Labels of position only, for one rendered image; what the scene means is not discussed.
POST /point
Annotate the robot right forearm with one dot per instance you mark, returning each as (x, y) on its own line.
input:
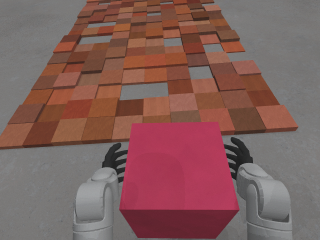
(268, 204)

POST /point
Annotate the robot left forearm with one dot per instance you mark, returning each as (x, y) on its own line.
(93, 207)

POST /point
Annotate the left robot hand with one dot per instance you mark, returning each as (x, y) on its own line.
(111, 162)

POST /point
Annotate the carton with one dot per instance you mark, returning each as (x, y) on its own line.
(177, 181)

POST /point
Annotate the right robot hand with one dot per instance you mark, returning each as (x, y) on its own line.
(243, 155)

